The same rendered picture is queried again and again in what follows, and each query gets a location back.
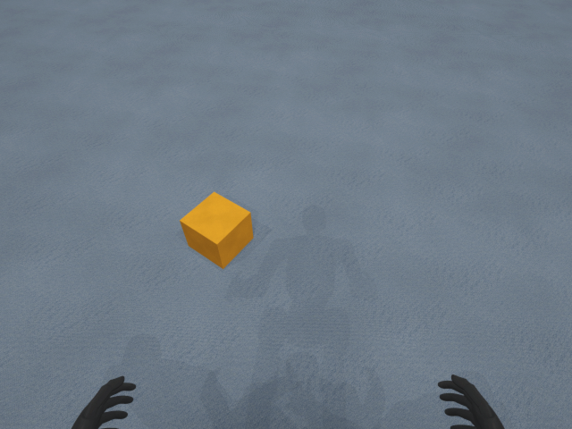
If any robot left hand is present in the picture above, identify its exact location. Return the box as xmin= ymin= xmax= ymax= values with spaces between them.
xmin=71 ymin=376 xmax=136 ymax=429

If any robot right hand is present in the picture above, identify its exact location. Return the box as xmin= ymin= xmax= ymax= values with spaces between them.
xmin=438 ymin=374 xmax=505 ymax=429

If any carton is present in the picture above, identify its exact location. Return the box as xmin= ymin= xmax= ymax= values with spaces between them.
xmin=180 ymin=192 xmax=253 ymax=269

